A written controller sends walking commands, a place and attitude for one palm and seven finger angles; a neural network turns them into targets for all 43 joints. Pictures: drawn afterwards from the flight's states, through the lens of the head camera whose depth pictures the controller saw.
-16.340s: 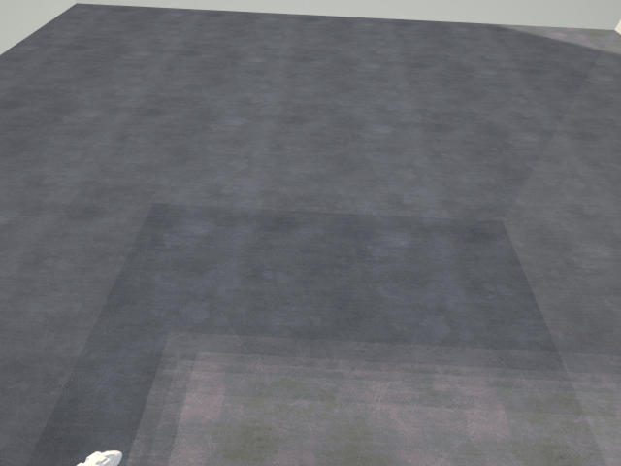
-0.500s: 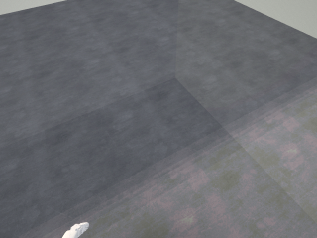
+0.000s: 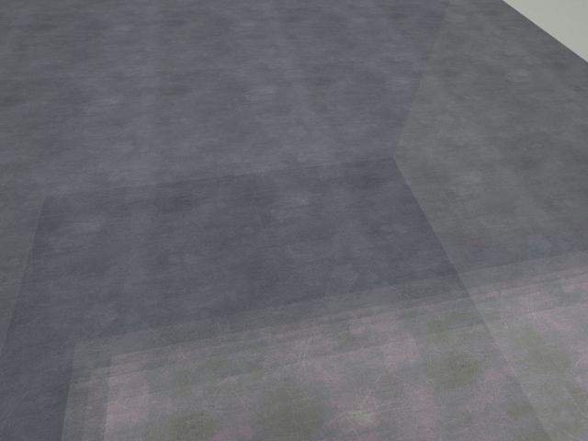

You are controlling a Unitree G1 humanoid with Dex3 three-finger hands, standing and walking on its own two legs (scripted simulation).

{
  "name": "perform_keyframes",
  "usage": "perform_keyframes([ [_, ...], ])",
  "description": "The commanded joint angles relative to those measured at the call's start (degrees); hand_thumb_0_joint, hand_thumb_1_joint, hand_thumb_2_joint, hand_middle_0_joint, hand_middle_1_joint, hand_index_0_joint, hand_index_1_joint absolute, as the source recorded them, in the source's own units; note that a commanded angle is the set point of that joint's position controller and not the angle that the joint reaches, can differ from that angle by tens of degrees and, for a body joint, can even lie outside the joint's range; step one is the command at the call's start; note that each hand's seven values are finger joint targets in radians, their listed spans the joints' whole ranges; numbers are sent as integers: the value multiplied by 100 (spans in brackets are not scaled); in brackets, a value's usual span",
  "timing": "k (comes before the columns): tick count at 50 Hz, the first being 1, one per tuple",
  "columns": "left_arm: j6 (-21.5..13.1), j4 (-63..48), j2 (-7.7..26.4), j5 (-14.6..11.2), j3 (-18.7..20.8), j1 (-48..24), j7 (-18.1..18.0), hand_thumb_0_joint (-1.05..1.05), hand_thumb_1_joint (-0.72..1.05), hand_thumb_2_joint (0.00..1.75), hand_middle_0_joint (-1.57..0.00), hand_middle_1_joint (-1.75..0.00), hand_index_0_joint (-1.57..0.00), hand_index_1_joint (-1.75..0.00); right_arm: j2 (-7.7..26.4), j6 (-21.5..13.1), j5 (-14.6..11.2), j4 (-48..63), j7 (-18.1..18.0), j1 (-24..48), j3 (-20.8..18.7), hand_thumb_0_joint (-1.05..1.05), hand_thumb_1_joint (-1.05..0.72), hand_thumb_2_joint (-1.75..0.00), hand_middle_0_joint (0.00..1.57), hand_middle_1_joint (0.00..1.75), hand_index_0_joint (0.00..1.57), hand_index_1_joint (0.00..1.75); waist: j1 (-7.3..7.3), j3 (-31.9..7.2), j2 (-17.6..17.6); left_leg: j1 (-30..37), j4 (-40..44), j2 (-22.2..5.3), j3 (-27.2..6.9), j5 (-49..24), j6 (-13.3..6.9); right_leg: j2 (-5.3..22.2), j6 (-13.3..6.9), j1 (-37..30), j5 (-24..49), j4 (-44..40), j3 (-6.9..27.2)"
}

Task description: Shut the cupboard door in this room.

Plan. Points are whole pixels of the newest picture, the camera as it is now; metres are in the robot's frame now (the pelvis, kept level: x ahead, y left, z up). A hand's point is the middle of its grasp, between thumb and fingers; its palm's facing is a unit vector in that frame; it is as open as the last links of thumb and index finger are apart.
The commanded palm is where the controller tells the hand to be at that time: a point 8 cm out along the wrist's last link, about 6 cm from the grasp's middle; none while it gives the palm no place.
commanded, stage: turn or walk to find it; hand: left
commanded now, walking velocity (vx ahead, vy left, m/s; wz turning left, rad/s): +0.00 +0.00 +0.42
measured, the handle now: out of the picture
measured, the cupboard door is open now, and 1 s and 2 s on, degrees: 85 85 85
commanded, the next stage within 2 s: stand and wait in 0.74 s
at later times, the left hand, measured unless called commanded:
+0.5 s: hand out of the picture +0.04 +0.17 -0.13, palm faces +0.20 -0.94 -0.28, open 7.4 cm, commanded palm none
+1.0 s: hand out of the picture -0.12 +0.19 -0.17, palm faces +0.46 -0.85 -0.26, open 7.4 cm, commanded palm none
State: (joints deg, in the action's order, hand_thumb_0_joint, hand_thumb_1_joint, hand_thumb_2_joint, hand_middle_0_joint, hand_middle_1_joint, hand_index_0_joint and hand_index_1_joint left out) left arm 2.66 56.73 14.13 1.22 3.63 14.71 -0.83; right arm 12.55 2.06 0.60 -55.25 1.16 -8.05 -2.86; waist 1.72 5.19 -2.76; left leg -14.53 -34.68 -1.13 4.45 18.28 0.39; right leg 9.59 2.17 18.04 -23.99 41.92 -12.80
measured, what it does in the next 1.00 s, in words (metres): steps on the spot, turning left: right foot, then left foot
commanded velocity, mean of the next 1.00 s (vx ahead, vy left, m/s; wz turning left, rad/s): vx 0.00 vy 0.00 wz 0.43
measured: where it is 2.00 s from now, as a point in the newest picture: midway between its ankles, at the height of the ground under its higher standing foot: outside the picture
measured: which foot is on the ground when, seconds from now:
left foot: down 0.00-0.42, up 0.44-0.88, down 0.90-1.00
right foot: up 0.00-0.40, down 0.42-0.88, up 0.90-1.00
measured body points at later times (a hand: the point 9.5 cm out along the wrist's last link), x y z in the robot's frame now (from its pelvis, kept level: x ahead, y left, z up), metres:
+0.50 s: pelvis -0.02 -0.04 +0.01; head +0.01 -0.07 +0.46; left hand +0.03 +0.22 -0.11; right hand +0.07 -0.27 -0.16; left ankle -0.03 +0.10 -0.68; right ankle +0.01 -0.13 -0.72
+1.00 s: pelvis -0.06 -0.02 +0.01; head -0.04 +0.01 +0.46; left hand -0.15 +0.24 -0.15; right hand +0.13 -0.20 -0.13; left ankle -0.11 +0.08 -0.72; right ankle -0.01 -0.14 -0.68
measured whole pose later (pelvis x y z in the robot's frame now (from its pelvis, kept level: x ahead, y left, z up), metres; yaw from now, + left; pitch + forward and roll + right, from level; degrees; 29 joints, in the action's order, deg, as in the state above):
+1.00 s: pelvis -0.06 -0.02 +0.01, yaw +24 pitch -1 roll +0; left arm 4.6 57.7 15.3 1.2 4.2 13.4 -0.8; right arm 11.2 1.5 0.9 -55.0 0.4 -8.4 -2.4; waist 1.5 4.2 -2.8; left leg -13.0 -32.1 -0.8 2.1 18.3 -0.4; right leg 7.0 3.6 24.1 -27.6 56.0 -6.1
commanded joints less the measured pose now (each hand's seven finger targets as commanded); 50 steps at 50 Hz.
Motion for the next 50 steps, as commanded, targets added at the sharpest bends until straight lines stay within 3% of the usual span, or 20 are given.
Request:
perform_keyframes([
  [1,-26,-669,439,-37,89,-646,-38,0,90,90,-20,-30,-20,-30,1287,-115,66,187,-211,-594,-287,0,-90,-90,20,30,20,30,-465,-481,1810,702,1794,-1861,-2203,-2356,-1004,-222,146,1479,-766,2072,1078],
  [3,-64,-470,457,-30,101,-400,37,0,90,90,-20,-30,-20,-30,1010,-161,50,315,-228,-164,-176,0,-90,-90,20,30,20,30,-211,-445,1269,650,1698,-1441,-1643,-2565,-900,-250,184,1390,-83,2224,1101],
  [5,-65,-391,441,-30,87,-257,35,0,90,90,-20,-30,-20,-30,971,-191,39,321,-224,-136,-176,0,-90,-90,20,30,20,30,-163,-506,1060,702,1679,-1261,-1425,-2759,-875,-300,243,1255,105,2155,1095],
  [13,-84,-655,325,-58,35,-634,-7,0,90,90,-20,-30,-20,-30,1004,-125,71,289,-186,-435,-277,0,-90,-90,20,30,20,30,-372,-513,1123,680,1578,-1259,-1937,-2432,-1034,-513,260,853,-194,876,1084],
  [18,-184,-576,323,-91,29,-113,-28,0,90,90,-20,-30,-20,-30,996,-80,64,374,-163,-223,-328,0,-90,-90,20,30,20,30,-120,-731,1191,156,1082,-952,-2100,-2539,-827,-784,169,-400,569,-989,904],
  [19,-229,-518,386,-86,48,134,-43,0,90,90,-20,-30,-20,-30,918,-78,35,401,-153,-168,-319,0,-90,-90,20,30,20,30,19,-818,980,-206,815,-765,-1980,-2087,-626,-684,151,-987,1153,-1729,914],
  [20,-286,-496,681,-29,99,265,-80,0,90,90,-20,-30,-20,-30,654,-86,-12,435,-124,-247,-292,0,-90,-90,20,30,20,30,53,-871,183,-937,181,-343,-1606,-1084,-307,14,-35,-1684,1221,-2304,1565],
  [21,-324,-545,1143,41,198,297,-114,0,90,90,-20,-30,-20,-30,297,-95,-18,599,-96,-283,-221,0,-90,-90,20,30,20,30,67,-769,-1273,-1879,-996,467,-743,877,88,1397,-640,-1959,1781,-2574,2972],
  [22,-323,-651,1197,-24,235,199,-116,0,90,90,-20,-30,-20,-30,621,22,48,574,-122,-217,-313,0,-90,-90,20,30,20,30,143,-647,-1368,-1658,-2115,287,-974,1483,89,1854,-1035,-938,1290,-2874,3185],
  [23,-280,-731,1029,-25,235,-130,-149,0,90,90,-20,-30,-20,-30,667,82,57,545,-111,-151,-356,0,-90,-90,20,30,20,30,4,-375,-1087,-1630,-2853,194,-1051,1279,54,1708,-1158,-457,828,-2974,3106],
  [25,-294,-842,698,-18,124,-675,-122,0,90,90,-20,-30,-20,-30,536,116,82,298,-34,-396,-338,0,-90,-90,20,30,20,30,-304,-44,-306,-1653,-3463,29,-914,561,121,1070,-923,-225,978,-2737,2020],
  [27,-342,-843,569,-16,87,-615,-110,0,90,90,-20,-30,-20,-30,470,128,81,201,-10,-588,-300,0,-90,-90,20,30,20,30,-294,-179,-548,-1635,-3529,-8,-756,239,237,836,-782,-436,1471,-2617,1501],
  [38,-300,-383,936,60,199,201,-93,0,90,90,-20,-30,-20,-30,325,18,-13,292,-49,59,-119,0,-90,-90,20,30,20,30,170,-642,-831,-943,-1085,-69,-162,980,296,1161,-1072,-1440,3189,-2053,1172],
  [42,-233,-343,987,-9,234,-14,-77,0,90,90,-20,-30,-20,-30,437,-80,-11,164,-73,-457,-113,0,-90,-90,20,30,20,30,-185,-884,-686,251,782,-32,90,-287,181,1010,-622,-1015,2972,-1283,665],
  [43,-193,-362,840,-50,206,-22,-60,0,90,90,-20,-30,-20,-30,665,-125,-1,155,-58,-593,-162,0,-90,-90,20,30,20,30,-285,-963,-29,953,1394,-303,-293,-918,73,767,-341,-412,2327,-609,447],
  [44,-152,-547,491,-83,154,45,-21,0,90,90,-20,-30,-20,-30,1229,-167,57,214,-80,-700,-296,0,-90,-90,20,30,20,30,-348,-933,1566,1563,1611,-1599,-1986,-2264,-492,41,93,970,341,434,134],
  [45,-116,-743,357,-32,49,-328,-16,0,90,90,-20,-30,-20,-30,1535,-105,49,167,-99,-896,-354,0,-90,-90,20,30,20,30,-506,-705,1864,1250,1701,-2279,-2412,-3202,-1049,-224,167,1371,-1262,1281,424],
  [46,-42,-759,396,-15,63,-647,-53,0,90,90,-20,-30,-20,-30,1414,-125,68,99,-154,-905,-342,0,-90,-90,20,30,20,30,-582,-676,1777,846,1803,-2125,-2429,-2641,-1140,-223,171,1338,-1126,1763,859],
  [48,-23,-636,502,-36,113,-736,11,0,90,90,-20,-30,-20,-30,1134,-105,71,239,-211,-260,-253,0,-90,-90,20,30,20,30,-333,-135,1571,227,1853,-1625,-2007,-1896,-1007,-201,176,1395,-414,2100,1082],
  [50,-58,-507,448,-36,96,-423,53,0,90,90,-20,-30,-20,-30,1066,-150,68,339,-213,-43,-219,0,-90,-90,20,30,20,30,-186,-338,1255,494,1643,-1276,-1579,-2469,-886,-304,234,1272,-89,1958,1028],
])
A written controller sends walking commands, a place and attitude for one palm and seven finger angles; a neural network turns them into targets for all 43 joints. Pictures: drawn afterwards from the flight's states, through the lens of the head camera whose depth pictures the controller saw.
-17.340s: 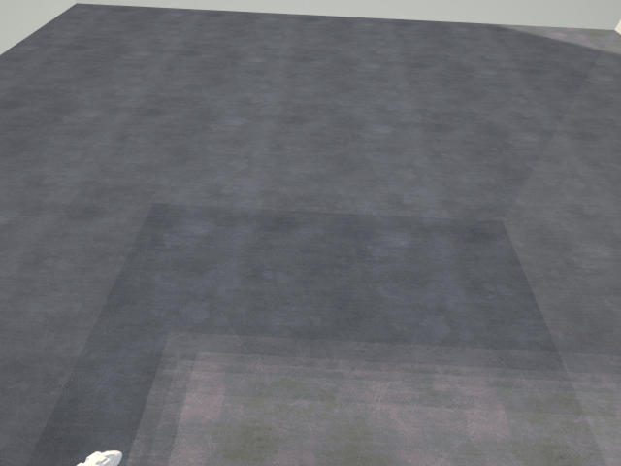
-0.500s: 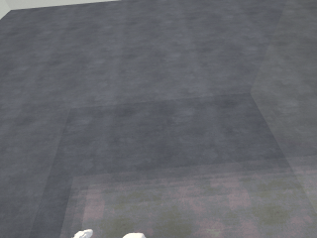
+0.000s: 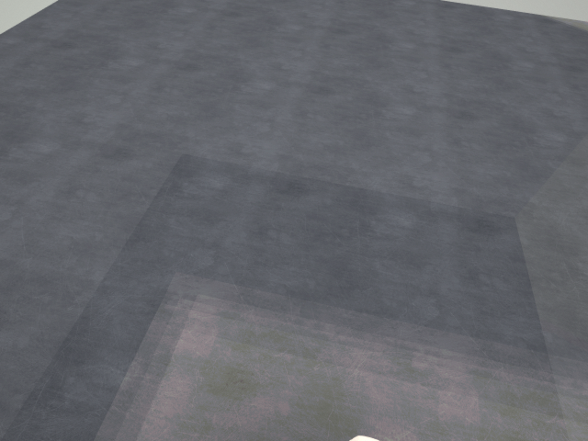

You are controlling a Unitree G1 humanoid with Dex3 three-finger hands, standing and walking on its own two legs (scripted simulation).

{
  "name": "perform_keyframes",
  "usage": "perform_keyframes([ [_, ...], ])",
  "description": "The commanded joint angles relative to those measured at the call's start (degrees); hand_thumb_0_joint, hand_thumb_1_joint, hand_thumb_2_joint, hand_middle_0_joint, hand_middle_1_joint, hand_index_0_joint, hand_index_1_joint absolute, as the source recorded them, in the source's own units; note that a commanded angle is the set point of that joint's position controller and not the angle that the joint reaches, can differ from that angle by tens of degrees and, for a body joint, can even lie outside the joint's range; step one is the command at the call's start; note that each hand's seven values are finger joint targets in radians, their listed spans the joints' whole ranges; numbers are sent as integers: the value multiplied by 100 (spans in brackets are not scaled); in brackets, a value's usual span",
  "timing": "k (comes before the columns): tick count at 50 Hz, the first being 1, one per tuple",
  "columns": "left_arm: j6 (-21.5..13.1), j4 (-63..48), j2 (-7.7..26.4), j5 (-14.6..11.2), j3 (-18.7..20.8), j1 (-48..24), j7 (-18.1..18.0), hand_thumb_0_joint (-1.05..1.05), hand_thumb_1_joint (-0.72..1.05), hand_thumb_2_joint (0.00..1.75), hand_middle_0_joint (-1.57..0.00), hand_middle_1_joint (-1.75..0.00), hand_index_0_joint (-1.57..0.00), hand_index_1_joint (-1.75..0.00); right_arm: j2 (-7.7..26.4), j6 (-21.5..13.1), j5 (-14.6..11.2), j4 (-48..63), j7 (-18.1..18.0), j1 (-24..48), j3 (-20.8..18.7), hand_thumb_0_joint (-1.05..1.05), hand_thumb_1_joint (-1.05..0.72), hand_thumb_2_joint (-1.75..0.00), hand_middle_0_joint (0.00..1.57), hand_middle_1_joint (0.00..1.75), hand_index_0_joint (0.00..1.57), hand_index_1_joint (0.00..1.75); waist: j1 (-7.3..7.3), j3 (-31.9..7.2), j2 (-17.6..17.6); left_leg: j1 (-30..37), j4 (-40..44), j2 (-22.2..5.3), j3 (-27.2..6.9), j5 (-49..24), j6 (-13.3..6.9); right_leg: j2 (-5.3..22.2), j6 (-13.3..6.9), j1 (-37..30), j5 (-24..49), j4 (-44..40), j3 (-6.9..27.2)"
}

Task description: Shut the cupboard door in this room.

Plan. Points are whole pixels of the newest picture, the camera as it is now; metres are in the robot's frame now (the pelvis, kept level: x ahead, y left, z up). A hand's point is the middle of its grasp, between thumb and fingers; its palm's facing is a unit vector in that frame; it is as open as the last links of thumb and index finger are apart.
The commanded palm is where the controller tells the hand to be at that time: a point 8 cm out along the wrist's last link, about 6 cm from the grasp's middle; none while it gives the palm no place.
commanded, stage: turn or walk to find it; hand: left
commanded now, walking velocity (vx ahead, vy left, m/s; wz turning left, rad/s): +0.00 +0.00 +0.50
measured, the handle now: out of the picture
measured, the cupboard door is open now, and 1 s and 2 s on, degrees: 85 85 85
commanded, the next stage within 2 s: none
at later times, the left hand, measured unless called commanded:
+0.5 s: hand out of the picture +0.02 +0.15 -0.14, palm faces +0.26 -0.92 -0.28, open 7.4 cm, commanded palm none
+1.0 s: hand out of the picture -0.10 +0.22 -0.16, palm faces +0.52 -0.81 -0.25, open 7.4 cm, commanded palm none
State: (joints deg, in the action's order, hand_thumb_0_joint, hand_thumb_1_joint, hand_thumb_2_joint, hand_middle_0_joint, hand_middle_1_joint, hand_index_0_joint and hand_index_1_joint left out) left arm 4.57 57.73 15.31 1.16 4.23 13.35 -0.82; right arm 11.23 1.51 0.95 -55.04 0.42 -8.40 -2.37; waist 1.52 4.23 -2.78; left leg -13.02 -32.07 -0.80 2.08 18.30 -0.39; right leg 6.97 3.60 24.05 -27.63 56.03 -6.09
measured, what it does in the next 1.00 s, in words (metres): steps on the spot, turning left: right foot, then left foot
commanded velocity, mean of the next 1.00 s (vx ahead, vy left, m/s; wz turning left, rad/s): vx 0.00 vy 0.00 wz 0.50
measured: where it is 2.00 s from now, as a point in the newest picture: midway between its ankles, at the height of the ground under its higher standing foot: outside the picture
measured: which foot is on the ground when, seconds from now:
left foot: down 0.00-0.28, up 0.30-0.74, down 0.76-1.00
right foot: up 0.00-0.24, down 0.26-0.76, up 0.78-1.00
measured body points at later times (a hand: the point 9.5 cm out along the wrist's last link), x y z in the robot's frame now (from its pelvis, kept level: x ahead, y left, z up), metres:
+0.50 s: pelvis -0.02 -0.05 +0.01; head +0.02 -0.08 +0.46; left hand +0.00 +0.20 -0.12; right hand +0.09 -0.30 -0.16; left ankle -0.09 +0.10 -0.63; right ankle +0.02 -0.13 -0.73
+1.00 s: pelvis -0.05 -0.01 +0.01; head -0.03 +0.02 +0.46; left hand -0.13 +0.26 -0.14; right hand +0.15 -0.18 -0.13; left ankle -0.10 +0.08 -0.73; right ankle +0.01 -0.14 -0.66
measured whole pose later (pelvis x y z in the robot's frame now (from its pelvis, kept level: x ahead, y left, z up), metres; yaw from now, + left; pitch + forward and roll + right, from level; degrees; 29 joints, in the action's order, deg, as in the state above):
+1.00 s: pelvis -0.05 -0.01 +0.01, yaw +29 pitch +0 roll +0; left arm 3.6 54.9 15.4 1.0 4.1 10.3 -0.4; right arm 10.9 1.2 0.7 -54.2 0.2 -9.3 -2.0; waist 1.2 4.4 -2.1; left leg -11.8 -26.8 1.2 0.4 14.5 -1.9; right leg 5.8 5.4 27.6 -22.3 62.3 -2.5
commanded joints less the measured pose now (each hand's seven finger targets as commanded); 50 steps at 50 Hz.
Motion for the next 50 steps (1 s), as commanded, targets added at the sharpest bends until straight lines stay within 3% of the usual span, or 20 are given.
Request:
perform_keyframes([
  [1,-257,-613,316,-42,26,-279,51,0,90,90,-20,-30,-20,-30,1208,-103,26,306,-138,-60,-282,0,-90,-90,20,30,20,30,-193,-356,1165,515,1305,-1269,-1331,-2737,-830,-94,113,630,277,387,359],
  [7,-301,-845,248,-75,-15,-518,14,0,90,90,-20,-30,-20,-30,1263,-48,46,351,-105,-267,-368,0,-90,-90,20,30,20,30,-339,-550,1262,621,1042,-1201,-1713,-3081,-906,-333,118,193,135,-744,359],
  [10,-354,-814,254,-92,-13,-205,-1,0,90,90,-20,-30,-20,-30,1263,-6,55,445,-87,-64,-410,0,-90,-90,20,30,20,30,-196,-648,1364,290,786,-1061,-1868,-3077,-807,-505,71,-553,467,-1805,243],
  [12,-438,-718,381,-74,26,308,-18,0,90,90,-20,-30,-20,-30,1157,4,2,526,-73,57,-411,0,-90,-90,20,30,20,30,72,-787,987,-334,268,-719,-1736,-2278,-472,-410,36,-1617,1587,-3193,240],
  [13,-503,-709,796,-1,96,443,-61,0,90,90,-20,-30,-20,-30,848,-1,-54,585,-34,-76,-378,0,-90,-90,20,30,20,30,113,-864,-49,-1303,-512,-211,-1306,-949,-123,506,-215,-2510,1755,-3764,1129],
  [14,-515,-759,1232,55,183,471,-90,0,90,90,-20,-30,-20,-30,558,-10,-41,764,-15,-6,-315,0,-90,-90,20,30,20,30,176,-619,-1477,-2154,-1836,515,-484,1424,218,1918,-882,-2509,2471,-3964,2455],
  [15,-537,-810,1106,-22,194,394,-103,0,90,90,-20,-30,-20,-30,911,92,27,676,-37,1,-397,0,-90,-90,20,30,20,30,197,-516,-1499,-1869,-2827,212,-889,1550,164,2080,-1134,-1539,2129,-4201,2552],
  [16,-502,-909,953,-15,162,23,-106,0,90,90,-20,-30,-20,-30,885,139,15,599,-10,37,-436,0,-90,-90,20,30,20,30,13,-136,-989,-1852,-3515,147,-909,1215,147,1875,-1205,-1033,1451,-4289,2326],
  [18,-490,-1062,612,-17,57,-562,-104,0,90,90,-20,-30,-20,-30,781,182,39,366,76,-264,-421,0,-90,-90,20,30,20,30,-307,-38,-360,-1808,-3933,-8,-741,495,222,1310,-956,-887,1433,-4086,1286],
  [20,-538,-1104,505,-13,21,-551,-100,0,90,90,-20,-30,-20,-30,722,202,53,268,102,-484,-378,0,-90,-90,20,30,20,30,-304,-192,-614,-1814,-3996,-28,-552,128,344,1072,-841,-1155,1841,-4003,725],
  [25,-545,-859,621,10,59,60,-117,0,90,90,-20,-30,-20,-30,676,200,31,313,95,-99,-305,0,-90,-90,20,30,20,30,-19,-318,-529,-1853,-3196,-165,-321,390,483,1317,-1018,-1818,2619,-3851,517],
  [31,-484,-671,853,56,128,302,-95,0,90,90,-20,-30,-20,-30,564,120,-28,372,81,208,-199,0,-90,-90,20,30,20,30,162,-533,-759,-1301,-1735,-177,95,851,421,1504,-1161,-2060,3339,-3551,267],
  [34,-447,-604,949,60,183,231,-84,0,90,90,-20,-30,-20,-30,538,42,-58,389,55,32,-167,0,-90,-90,20,30,20,30,69,-717,-864,-826,-774,-149,283,757,325,1577,-1106,-2063,3516,-3177,122],
  [36,-400,-592,921,-1,191,113,-57,0,90,90,-20,-30,-20,-30,646,-11,-34,302,50,-311,-193,0,-90,-90,20,30,20,30,-169,-767,-578,98,378,-115,393,-263,242,1396,-717,-1488,2996,-2628,-278],
  [37,-359,-631,762,-46,168,142,-31,0,90,90,-20,-30,-20,-30,934,-67,-22,272,56,-514,-261,0,-90,-90,20,30,20,30,-309,-869,157,869,1005,-451,-114,-905,79,1122,-407,-761,2362,-1837,-480],
  [38,-335,-832,386,-70,90,55,19,0,90,90,-20,-30,-20,-30,1502,-95,19,317,35,-695,-394,0,-90,-90,20,30,20,30,-426,-780,1848,1456,1318,-1809,-1947,-2395,-460,319,35,698,-37,-647,-681],
  [39,-296,-1052,303,-17,2,-355,10,0,90,90,-20,-30,-20,-30,1791,-42,18,231,5,-1011,-441,0,-90,-90,20,30,20,30,-622,-668,1849,1107,1394,-2377,-2279,-3106,-992,107,52,929,-994,171,-254],
  [41,-223,-950,344,-40,48,-644,-24,0,90,90,-20,-30,-20,-30,1493,-61,24,217,-126,-673,-375,0,-90,-90,20,30,20,30,-492,-478,1857,760,1357,-1904,-2007,-2979,-947,87,61,1092,-426,824,379],
  [44,-257,-671,392,-36,76,-300,54,0,90,90,-20,-30,-20,-30,1182,-127,9,386,-137,-125,-262,0,-90,-90,20,30,20,30,-158,-438,1168,680,1287,-1297,-1254,-3225,-742,14,132,863,462,997,414],
  [50,-258,-804,362,-44,35,-492,5,0,90,90,-20,-30,-20,-30,1174,-120,12,376,-120,-419,-324,0,-90,-90,20,30,20,30,-275,-533,972,871,1278,-1268,-1607,-3109,-913,-100,226,780,475,419,535],
])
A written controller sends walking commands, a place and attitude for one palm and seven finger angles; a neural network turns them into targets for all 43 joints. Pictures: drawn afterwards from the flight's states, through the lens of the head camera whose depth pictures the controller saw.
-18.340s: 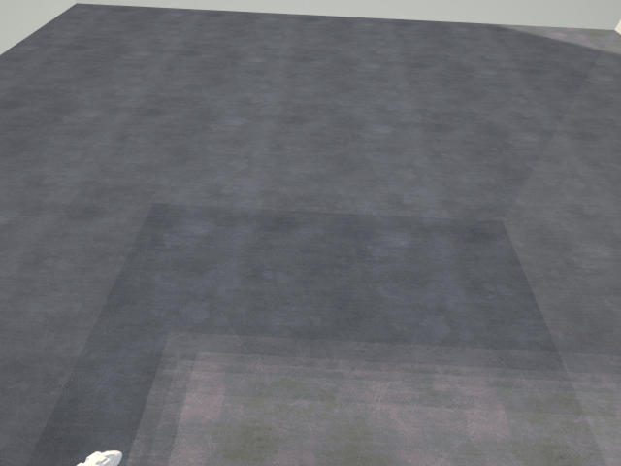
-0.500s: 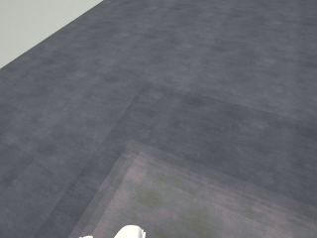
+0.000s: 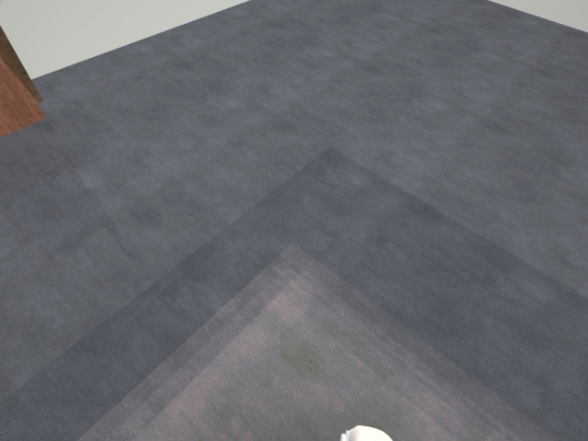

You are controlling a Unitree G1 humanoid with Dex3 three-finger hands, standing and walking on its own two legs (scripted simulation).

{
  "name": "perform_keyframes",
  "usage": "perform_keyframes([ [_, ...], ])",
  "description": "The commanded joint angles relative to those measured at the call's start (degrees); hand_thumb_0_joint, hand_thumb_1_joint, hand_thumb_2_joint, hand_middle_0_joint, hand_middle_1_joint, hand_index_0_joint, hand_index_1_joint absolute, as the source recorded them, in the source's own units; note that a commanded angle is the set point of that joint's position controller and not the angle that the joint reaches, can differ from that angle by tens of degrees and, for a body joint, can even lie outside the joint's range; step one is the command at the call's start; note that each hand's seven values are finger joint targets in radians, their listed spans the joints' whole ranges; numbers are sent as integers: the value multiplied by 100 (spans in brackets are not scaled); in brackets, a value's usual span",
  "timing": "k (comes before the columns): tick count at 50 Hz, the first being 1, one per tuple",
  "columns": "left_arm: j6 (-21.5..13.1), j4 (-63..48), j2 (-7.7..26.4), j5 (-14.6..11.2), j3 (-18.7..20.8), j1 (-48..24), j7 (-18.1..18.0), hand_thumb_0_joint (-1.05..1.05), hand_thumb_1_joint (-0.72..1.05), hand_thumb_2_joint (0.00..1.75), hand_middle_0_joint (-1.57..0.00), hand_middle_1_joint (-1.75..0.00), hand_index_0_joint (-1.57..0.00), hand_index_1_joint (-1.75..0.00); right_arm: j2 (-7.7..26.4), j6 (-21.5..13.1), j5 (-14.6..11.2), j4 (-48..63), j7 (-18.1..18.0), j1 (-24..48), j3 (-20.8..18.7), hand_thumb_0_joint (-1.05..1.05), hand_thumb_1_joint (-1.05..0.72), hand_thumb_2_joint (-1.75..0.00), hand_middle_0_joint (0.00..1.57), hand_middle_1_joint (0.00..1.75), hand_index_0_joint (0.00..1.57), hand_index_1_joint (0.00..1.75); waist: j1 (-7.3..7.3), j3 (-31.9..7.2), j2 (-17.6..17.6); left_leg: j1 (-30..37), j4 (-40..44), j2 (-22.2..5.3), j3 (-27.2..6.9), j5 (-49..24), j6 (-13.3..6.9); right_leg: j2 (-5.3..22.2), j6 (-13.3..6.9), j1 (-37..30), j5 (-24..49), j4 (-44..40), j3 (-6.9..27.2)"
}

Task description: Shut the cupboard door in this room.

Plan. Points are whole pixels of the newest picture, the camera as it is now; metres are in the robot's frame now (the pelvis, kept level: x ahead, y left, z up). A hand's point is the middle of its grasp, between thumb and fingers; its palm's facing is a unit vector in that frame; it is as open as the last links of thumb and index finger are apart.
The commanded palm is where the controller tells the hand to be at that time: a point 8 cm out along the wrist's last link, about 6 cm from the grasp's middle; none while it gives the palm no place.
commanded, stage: turn or walk to find it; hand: left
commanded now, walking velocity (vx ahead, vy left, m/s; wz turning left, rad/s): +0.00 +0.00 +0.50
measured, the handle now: out of the picture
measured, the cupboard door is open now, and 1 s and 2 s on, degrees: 85 85 85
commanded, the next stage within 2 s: none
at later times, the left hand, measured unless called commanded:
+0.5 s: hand out of the picture +0.01 +0.13 -0.14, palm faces +0.29 -0.92 -0.27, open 7.4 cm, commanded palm none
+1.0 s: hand out of the picture -0.10 +0.21 -0.18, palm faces +0.55 -0.82 -0.18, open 7.4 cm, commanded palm none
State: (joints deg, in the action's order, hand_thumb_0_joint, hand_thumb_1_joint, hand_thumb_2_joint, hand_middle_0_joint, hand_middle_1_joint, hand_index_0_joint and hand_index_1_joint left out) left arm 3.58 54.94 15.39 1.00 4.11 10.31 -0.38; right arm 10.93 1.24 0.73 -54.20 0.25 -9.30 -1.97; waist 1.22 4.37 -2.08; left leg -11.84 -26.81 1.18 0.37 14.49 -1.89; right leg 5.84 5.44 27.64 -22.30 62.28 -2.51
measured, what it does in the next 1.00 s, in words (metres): steps on the spot, turning left: right foot, then left foot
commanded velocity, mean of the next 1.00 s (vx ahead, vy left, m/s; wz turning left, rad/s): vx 0.23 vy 0.00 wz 0.43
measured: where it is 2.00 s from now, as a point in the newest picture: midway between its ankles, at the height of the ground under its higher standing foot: (204, 370)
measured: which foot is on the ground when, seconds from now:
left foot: down 0.00-0.24, up 0.26-0.84, down 0.86-1.00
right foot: up 0.00-0.20, down 0.22-0.86, up 0.88-1.00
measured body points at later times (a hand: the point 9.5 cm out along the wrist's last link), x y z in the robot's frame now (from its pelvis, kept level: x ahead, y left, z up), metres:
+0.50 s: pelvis -0.01 -0.07 +0.01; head +0.02 -0.10 +0.45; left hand -0.01 +0.18 -0.12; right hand +0.09 -0.31 -0.16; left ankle -0.09 +0.09 -0.63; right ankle +0.02 -0.14 -0.74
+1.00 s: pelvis +0.04 +0.06 +0.00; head +0.04 +0.09 +0.44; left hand -0.13 +0.25 -0.17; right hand +0.26 -0.08 -0.13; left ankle +0.00 +0.13 -0.74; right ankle +0.08 -0.09 -0.66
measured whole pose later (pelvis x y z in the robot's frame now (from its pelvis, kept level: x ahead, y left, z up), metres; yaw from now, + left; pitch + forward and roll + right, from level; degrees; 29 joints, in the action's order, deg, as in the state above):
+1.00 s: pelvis +0.04 +0.06 +0.00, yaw +29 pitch -1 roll -1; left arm 0.7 63.3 13.3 1.9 3.3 20.5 1.0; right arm 10.0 -2.9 0.8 -54.7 1.2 -7.9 -1.7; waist 3.1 3.0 -2.2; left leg -11.5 -30.0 -1.3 7.9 17.4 -2.7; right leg 9.6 3.2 23.5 -21.7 63.4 -6.7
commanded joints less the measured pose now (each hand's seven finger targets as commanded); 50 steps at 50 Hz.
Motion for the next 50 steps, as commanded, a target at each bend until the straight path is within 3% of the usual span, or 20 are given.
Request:
perform_keyframes([
  [1,-162,-579,337,-33,37,-295,-45,0,90,90,-20,-30,-20,-30,1228,-81,40,282,-98,-363,-382,0,-90,-90,20,30,20,30,-287,-499,945,736,733,-1464,-1520,-2688,-788,-19,36,375,-146,-378,172],
  [6,-219,-733,229,-73,-12,-404,-61,0,90,90,-20,-30,-20,-30,1252,-18,79,314,-83,-339,-439,0,-90,-90,20,30,20,30,-318,-616,1128,476,449,-1339,-1867,-2876,-781,-294,-63,-354,-373,-1728,87],
  [10,-334,-588,399,-77,41,348,-88,0,90,90,-20,-30,-20,-30,1131,17,24,426,-55,-70,-451,0,-90,-90,20,30,20,30,68,-778,869,-567,-177,-870,-1827,-1963,-342,-303,-169,-2079,1050,-3872,19],
  [11,-402,-561,786,-8,106,556,-129,0,90,90,-20,-30,-20,-30,846,1,-32,471,-21,-198,-414,0,-90,-90,20,30,20,30,120,-969,-149,-1438,-981,-377,-1344,-670,17,658,-429,-3002,1281,-4402,901],
  [12,-419,-590,1184,50,183,620,-156,0,90,90,-20,-30,-20,-30,596,-12,-23,648,-1,-133,-370,0,-90,-90,20,30,20,30,178,-785,-1400,-2245,-2244,367,-410,1746,370,2054,-1118,-3011,2100,-4545,2178],
  [13,-435,-629,1077,-21,227,545,-185,0,90,90,-20,-30,-20,-30,913,105,41,584,-27,-166,-456,0,-90,-90,20,30,20,30,181,-762,-1531,-1954,-3275,59,-705,1963,341,2261,-1399,-2175,1947,-4701,2168],
  [15,-406,-775,705,-19,115,-90,-168,0,90,90,-20,-30,-20,-30,817,179,58,344,35,-171,-466,0,-90,-90,20,30,20,30,-143,-148,-475,-2005,-4288,-115,-676,1258,355,1647,-1355,-1510,1363,-4665,1419],
  [17,-440,-833,485,-17,30,-300,-144,0,90,90,-20,-30,-20,-30,707,220,75,193,94,-453,-431,0,-90,-90,20,30,20,30,-285,-121,-570,-1967,-4522,-184,-487,671,463,1224,-1101,-1485,1551,-4575,599],
  [19,-490,-741,452,-8,32,-29,-135,0,90,90,-20,-30,-20,-30,707,229,101,152,134,-523,-414,0,-90,-90,20,30,20,30,-195,-276,-734,-2009,-4469,-269,-363,400,550,1157,-981,-1785,980,-4774,476],
  [24,-644,-315,509,13,75,754,-115,0,90,90,-20,-30,-20,-30,706,154,134,233,217,41,-375,0,-90,-90,20,30,20,30,104,-144,-452,-2600,-4074,-583,-221,240,612,1519,-1057,-2520,-87,-5212,656],
  [32,-734,195,521,89,67,1376,-45,0,90,90,-20,-30,-20,-30,510,61,97,342,306,658,-268,0,-90,-90,20,30,20,30,275,32,-632,-2447,-2670,-726,193,357,481,1683,-1026,-2711,-169,-5461,-45],
  [38,-716,383,675,115,116,1391,-8,0,90,90,-20,-30,-20,-30,387,-78,49,506,348,886,-170,0,-90,-90,20,30,20,30,253,30,-686,-1423,-1234,-678,623,726,231,1858,-1064,-2343,45,-5115,-543],
  [40,-691,434,746,101,118,1328,8,0,90,90,-20,-30,-20,-30,412,-152,68,431,323,560,-156,0,-90,-90,20,30,20,30,53,-59,-643,-681,-679,-525,891,557,171,1764,-929,-2084,296,-4685,-863],
  [41,-676,445,754,72,113,1231,16,0,90,90,-20,-30,-20,-30,515,-206,86,313,293,151,-184,0,-90,-90,20,30,20,30,-195,-214,-428,223,-227,-431,1032,305,150,1631,-786,-1643,387,-4136,-1134],
  [42,-671,402,634,33,65,1152,59,0,90,90,-20,-30,-20,-30,898,-264,102,118,227,-572,-285,0,-90,-90,20,30,20,30,-566,-613,362,1504,213,-524,717,497,20,1222,-554,-961,588,-2783,-1530],
  [43,-660,156,225,-7,18,992,148,0,90,90,-20,-30,-20,-30,1643,-311,135,-74,154,-1358,-508,0,-90,-90,20,30,20,30,-936,-829,2241,2466,993,-1951,-1773,1428,-380,365,-178,700,-810,-724,-1600],
  [44,-635,-196,204,34,-81,433,138,0,90,90,-20,-30,-20,-30,1955,-300,64,-266,54,-1787,-538,0,-90,-90,20,30,20,30,-1089,-679,1994,2479,1456,-2566,-2716,1205,-784,219,-213,1637,-1271,116,-733],
  [45,-621,-237,148,34,-65,182,90,0,90,90,-20,-30,-20,-30,1828,-304,36,-309,-4,-1559,-496,0,-90,-90,20,30,20,30,-919,-507,1509,1995,1517,-2673,-2617,1292,-872,353,-272,1741,-982,559,-307],
  [47,-595,19,111,47,-46,285,133,0,90,90,-20,-30,-20,-30,1171,-357,16,-141,-45,-850,-307,0,-90,-90,20,30,20,30,-498,151,1025,908,1625,-2153,-1708,666,-735,558,-285,1375,-28,563,-73],
  [50,-524,345,-46,84,-80,841,166,0,90,90,-20,-30,-20,-30,733,-534,-5,-229,-53,-678,-182,0,-90,-90,20,30,20,30,-110,43,878,609,1617,-1513,-589,-943,-509,458,-188,739,811,340,-166],
])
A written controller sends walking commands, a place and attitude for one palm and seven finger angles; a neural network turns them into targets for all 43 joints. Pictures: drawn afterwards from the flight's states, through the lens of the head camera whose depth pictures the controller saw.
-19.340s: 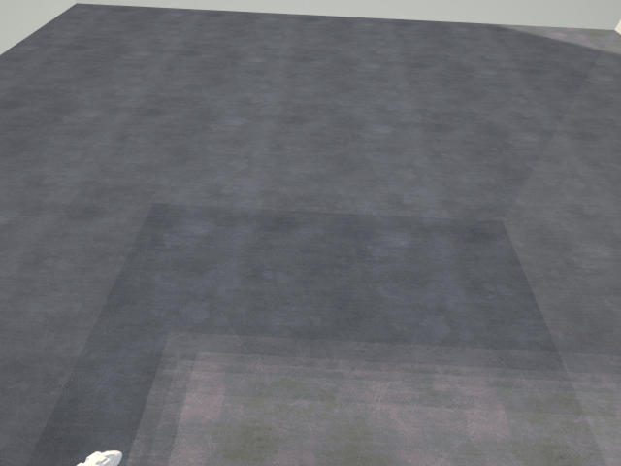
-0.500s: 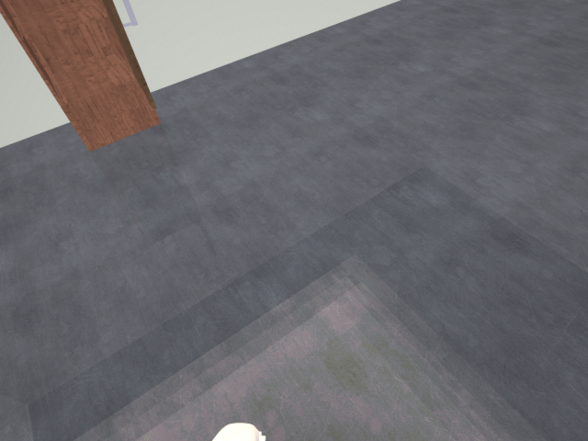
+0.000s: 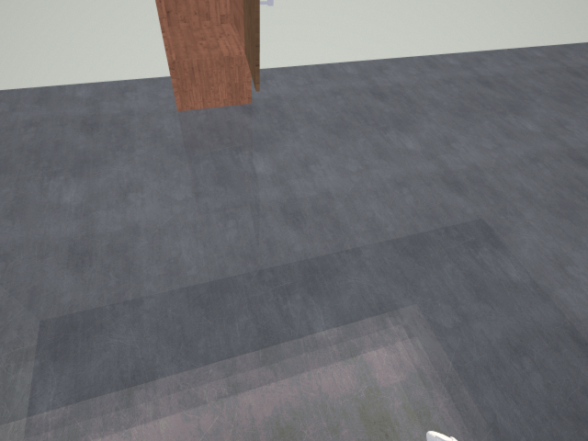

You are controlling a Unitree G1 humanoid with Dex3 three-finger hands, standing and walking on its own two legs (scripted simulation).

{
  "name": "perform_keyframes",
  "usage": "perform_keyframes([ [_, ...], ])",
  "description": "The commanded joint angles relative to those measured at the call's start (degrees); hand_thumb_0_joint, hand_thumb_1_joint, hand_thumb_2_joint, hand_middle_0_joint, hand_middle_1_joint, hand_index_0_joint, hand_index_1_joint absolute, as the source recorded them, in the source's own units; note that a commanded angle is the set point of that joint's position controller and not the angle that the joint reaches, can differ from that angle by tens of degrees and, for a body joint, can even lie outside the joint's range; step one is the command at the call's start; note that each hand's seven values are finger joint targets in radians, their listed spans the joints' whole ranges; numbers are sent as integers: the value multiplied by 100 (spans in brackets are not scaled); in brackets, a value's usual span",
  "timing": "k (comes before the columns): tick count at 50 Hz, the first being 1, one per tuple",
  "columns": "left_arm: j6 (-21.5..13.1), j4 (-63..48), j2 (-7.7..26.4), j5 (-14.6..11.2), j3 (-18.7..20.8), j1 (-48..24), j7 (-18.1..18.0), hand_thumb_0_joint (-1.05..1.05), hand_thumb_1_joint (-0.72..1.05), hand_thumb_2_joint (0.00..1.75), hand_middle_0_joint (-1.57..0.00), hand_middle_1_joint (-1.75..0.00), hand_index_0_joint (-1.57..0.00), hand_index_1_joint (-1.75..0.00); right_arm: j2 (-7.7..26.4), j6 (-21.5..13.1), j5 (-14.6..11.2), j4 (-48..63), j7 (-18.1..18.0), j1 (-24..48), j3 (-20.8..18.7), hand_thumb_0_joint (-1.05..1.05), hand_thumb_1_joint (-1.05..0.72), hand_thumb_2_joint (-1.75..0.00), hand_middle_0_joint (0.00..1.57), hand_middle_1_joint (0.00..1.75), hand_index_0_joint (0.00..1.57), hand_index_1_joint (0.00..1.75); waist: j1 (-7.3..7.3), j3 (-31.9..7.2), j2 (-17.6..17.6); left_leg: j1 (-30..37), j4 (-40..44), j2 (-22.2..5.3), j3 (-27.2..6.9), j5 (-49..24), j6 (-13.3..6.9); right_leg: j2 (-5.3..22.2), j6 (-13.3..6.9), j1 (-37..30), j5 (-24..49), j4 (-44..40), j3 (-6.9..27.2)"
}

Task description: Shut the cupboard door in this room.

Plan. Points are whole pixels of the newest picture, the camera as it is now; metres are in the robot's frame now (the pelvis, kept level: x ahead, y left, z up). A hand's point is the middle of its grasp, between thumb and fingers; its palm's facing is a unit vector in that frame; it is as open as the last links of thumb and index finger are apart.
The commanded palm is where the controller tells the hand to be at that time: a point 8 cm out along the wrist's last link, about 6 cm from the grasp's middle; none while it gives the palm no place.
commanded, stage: turn or walk to find it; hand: left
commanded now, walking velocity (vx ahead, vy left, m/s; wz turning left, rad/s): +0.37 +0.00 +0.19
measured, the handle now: out of the picture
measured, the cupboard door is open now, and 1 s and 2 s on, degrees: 85 85 85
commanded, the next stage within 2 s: stand and wait in 1.96 s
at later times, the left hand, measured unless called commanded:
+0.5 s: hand (228, 319) +0.34 +0.15 -0.17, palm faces +0.07 -0.98 -0.20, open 7.4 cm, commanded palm none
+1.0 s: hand (205, 313) +0.35 +0.20 -0.18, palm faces +0.23 -0.96 -0.13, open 7.4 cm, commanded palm none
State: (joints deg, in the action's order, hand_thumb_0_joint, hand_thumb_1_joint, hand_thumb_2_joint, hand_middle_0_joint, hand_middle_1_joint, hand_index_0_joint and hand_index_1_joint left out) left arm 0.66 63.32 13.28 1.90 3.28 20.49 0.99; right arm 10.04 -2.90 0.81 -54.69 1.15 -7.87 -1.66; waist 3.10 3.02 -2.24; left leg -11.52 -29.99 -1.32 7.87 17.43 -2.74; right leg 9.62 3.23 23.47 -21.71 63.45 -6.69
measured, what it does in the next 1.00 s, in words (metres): walks ahead: right foot, then left foot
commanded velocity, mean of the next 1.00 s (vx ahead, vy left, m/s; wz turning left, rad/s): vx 0.38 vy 0.00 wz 0.09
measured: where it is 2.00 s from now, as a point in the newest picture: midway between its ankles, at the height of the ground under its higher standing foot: (287, 269)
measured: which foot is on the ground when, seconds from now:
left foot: down 0.00-0.42, up 0.44-0.86, down 0.88-1.00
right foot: up 0.00-0.38, down 0.40-0.88, up 0.90-1.00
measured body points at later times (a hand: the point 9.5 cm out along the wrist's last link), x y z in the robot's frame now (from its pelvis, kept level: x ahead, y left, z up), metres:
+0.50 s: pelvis +0.23 -0.03 -0.02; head +0.26 -0.04 +0.43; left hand +0.33 +0.21 -0.15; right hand +0.15 -0.25 -0.17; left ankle +0.08 +0.09 -0.64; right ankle +0.31 -0.11 -0.74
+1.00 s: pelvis +0.44 +0.05 +0.00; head +0.46 +0.07 +0.44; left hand +0.34 +0.25 -0.17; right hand +0.58 -0.16 -0.14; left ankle +0.46 +0.14 -0.74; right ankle +0.38 -0.09 -0.65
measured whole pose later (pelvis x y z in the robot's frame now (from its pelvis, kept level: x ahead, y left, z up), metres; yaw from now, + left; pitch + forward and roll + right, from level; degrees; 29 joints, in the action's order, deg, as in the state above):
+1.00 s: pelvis +0.44 +0.05 +0.00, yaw +8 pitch -2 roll -1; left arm -0.9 66.1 9.0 1.4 2.4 20.6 0.8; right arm 9.0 -4.3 1.3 -56.6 0.7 -6.9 -2.2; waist 2.7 4.4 -1.3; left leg -16.0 -32.3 -3.4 9.9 14.8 -2.5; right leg 5.6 0.1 20.8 -24.3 64.8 -5.3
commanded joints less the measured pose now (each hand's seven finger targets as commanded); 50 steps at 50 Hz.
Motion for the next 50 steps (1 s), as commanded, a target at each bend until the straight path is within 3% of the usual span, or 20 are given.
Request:
perform_keyframes([
  [1,-215,-490,155,-8,2,-197,19,0,90,90,-20,-30,-20,-30,752,-153,-26,-236,-152,-910,-208,0,-90,-90,20,30,20,30,-276,151,918,689,1907,-1203,-1226,-1785,-435,38,65,1233,870,188,238],
  [10,-193,-1127,88,-70,-14,-1789,63,0,90,90,-20,-30,-20,-30,655,-236,-8,-670,-271,-1718,-234,0,-90,-90,20,30,20,30,-469,556,819,1346,1883,-1276,-1262,-2954,-691,-51,57,1914,1395,-1150,254],
  [14,-266,-1356,28,-109,-48,-2338,81,0,90,90,-20,-30,-20,-30,712,-214,38,-848,-298,-1988,-241,0,-90,-90,20,30,20,30,-611,557,814,1464,1624,-1341,-1245,-3546,-667,-272,-201,1246,1238,-2301,158],
  [16,-291,-1266,73,-110,-35,-1966,62,0,90,90,-20,-30,-20,-30,830,-194,31,-910,-301,-1932,-259,0,-90,-90,20,30,20,30,-402,373,832,1456,1178,-1284,-1121,-4698,-609,-570,-371,455,1027,-2587,-79],
  [18,-368,-869,309,-76,41,-599,17,0,90,90,-20,-30,-20,-30,910,-172,4,-942,-292,-1839,-284,0,-90,-90,20,30,20,30,203,-262,467,1133,-324,-1067,-969,-5282,-376,-837,-510,-1271,1333,-3152,-210],
  [19,-451,-552,629,-17,142,404,-26,0,90,90,-20,-30,-20,-30,851,-180,-40,-915,-245,-1831,-283,0,-90,-90,20,30,20,30,600,-883,93,158,-1790,-714,-777,-4156,-186,-325,-696,-2888,1622,-3327,320],
  [20,-465,-311,1256,12,295,1163,-119,0,90,90,-20,-30,-20,-30,445,-215,-123,-753,-198,-2074,-229,0,-90,-90,20,30,20,30,667,-1595,-1237,-1439,-3779,267,-541,-194,41,1409,-1280,-4109,2239,-3800,2824],
  [21,-462,-314,1434,-117,312,877,-102,0,90,90,-20,-30,-20,-30,443,-148,-129,-723,-206,-2124,-213,0,-90,-90,20,30,20,30,386,-1599,-1081,-1790,-4972,281,-1050,1326,-10,1985,-1616,-3566,1378,-4530,3683],
  [23,-435,-610,813,-149,189,-310,-117,0,90,90,-20,-30,-20,-30,334,-48,-46,-599,-134,-1397,-263,0,-90,-90,20,30,20,30,48,-252,56,-2188,-5121,-331,-1245,339,-66,1545,-1272,-1832,-478,-5077,2873],
  [24,-459,-672,557,-125,121,-696,-137,0,90,90,-20,-30,-20,-30,184,30,8,-602,-110,-1376,-229,0,-90,-90,20,30,20,30,-187,93,11,-2099,-4856,-523,-1174,27,18,1317,-1111,-1101,-379,-5146,2225],
  [26,-507,-621,251,-88,44,-808,-147,0,90,90,-20,-30,-20,-30,68,161,77,-697,-89,-1638,-205,0,-90,-90,20,30,20,30,-430,19,-294,-1801,-4393,-589,-1027,-255,177,905,-913,-639,125,-5248,1328],
  [29,-563,-480,168,-49,73,-620,-149,0,90,90,-20,-30,-20,-30,-8,224,103,-638,-48,-1611,-222,0,-90,-90,20,30,20,30,-548,28,-407,-1801,-3665,-672,-760,-463,350,673,-923,-472,574,-5319,740],
  [38,-579,-77,419,-54,40,199,-139,0,90,90,-20,-30,-20,-30,99,47,59,29,111,218,-155,0,-90,-90,20,30,20,30,-74,367,-251,-1755,-932,-597,-279,-617,340,852,-1106,-1630,1482,-5134,564],
  [40,-537,-54,476,-52,68,213,-145,0,90,90,-20,-30,-20,-30,189,8,61,40,100,198,-165,0,-90,-90,20,30,20,30,-133,317,-280,-1266,-572,-479,-146,-437,274,886,-1068,-1713,1682,-4884,509],
  [42,-490,-67,489,-88,67,110,-143,0,90,90,-20,-30,-20,-30,423,-48,92,-172,46,-501,-222,0,-90,-90,20,30,20,30,-538,-41,19,291,80,-194,85,-581,206,565,-859,-1191,2157,-3805,109],
  [43,-490,-117,329,-100,47,115,-114,0,90,90,-20,-30,-20,-30,848,-89,116,-400,-11,-1310,-335,0,-90,-90,20,30,20,30,-875,-498,833,1558,442,-648,-611,-343,18,145,-629,-500,2024,-2366,-181],
  [44,-486,-275,9,-150,-17,233,-55,0,90,90,-20,-30,-20,-30,1514,-106,159,-574,-78,-2078,-502,0,-90,-90,20,30,20,30,-1069,-975,2220,2625,1030,-2117,-2680,-378,-503,-604,-319,892,-356,-517,-514],
  [45,-494,-474,114,-106,-42,-66,-88,0,90,90,-20,-30,-20,-30,1615,-54,90,-663,-124,-2249,-493,0,-90,-90,20,30,20,30,-1121,-1052,2045,2579,1437,-2545,-3228,-226,-810,-628,-351,1445,-1191,376,117],
  [48,-432,-420,89,-77,8,-562,-10,0,90,90,-20,-30,-20,-30,908,-90,53,-374,-166,-1166,-318,0,-90,-90,20,30,20,30,-673,-34,692,894,1786,-2189,-2257,-16,-698,-57,-348,1521,-125,739,511],
  [50,-321,-329,-144,-19,2,-272,-2,0,90,90,-20,-30,-20,-30,661,-170,60,-371,-182,-951,-253,0,-90,-90,20,30,20,30,-389,-1,704,429,1889,-1809,-1468,-533,-534,-16,-269,1126,260,430,476],
])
